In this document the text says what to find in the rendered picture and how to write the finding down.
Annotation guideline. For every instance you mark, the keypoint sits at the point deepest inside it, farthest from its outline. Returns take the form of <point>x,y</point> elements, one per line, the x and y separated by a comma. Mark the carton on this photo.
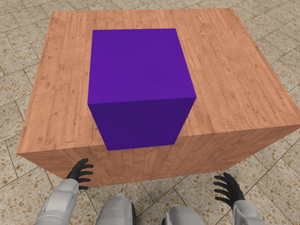
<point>140,90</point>

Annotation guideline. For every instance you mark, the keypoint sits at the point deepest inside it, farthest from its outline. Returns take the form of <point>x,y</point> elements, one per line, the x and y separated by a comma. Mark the left robot hand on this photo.
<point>76,173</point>

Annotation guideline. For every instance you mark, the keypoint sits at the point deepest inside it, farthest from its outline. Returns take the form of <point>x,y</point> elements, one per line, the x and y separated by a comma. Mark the pedestal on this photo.
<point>241,106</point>

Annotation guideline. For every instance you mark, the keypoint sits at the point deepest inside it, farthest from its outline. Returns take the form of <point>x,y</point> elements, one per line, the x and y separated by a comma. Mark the right robot hand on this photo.
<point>233,190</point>

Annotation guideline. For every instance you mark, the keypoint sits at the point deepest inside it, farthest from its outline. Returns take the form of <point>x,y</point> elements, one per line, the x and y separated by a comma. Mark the right robot thigh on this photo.
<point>182,215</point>

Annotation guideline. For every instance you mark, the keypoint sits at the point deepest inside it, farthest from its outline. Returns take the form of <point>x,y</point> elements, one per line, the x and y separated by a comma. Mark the left robot forearm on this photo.
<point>58,207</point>

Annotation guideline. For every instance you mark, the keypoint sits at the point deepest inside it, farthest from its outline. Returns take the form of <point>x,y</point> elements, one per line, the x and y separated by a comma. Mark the robot thigh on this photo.
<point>182,215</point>
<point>116,211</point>

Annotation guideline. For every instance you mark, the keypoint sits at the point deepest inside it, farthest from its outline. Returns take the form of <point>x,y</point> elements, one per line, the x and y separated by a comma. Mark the right robot forearm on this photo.
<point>245,214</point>

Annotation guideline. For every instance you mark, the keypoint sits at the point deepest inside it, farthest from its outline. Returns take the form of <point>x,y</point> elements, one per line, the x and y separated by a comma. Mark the left robot thigh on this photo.
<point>116,211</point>

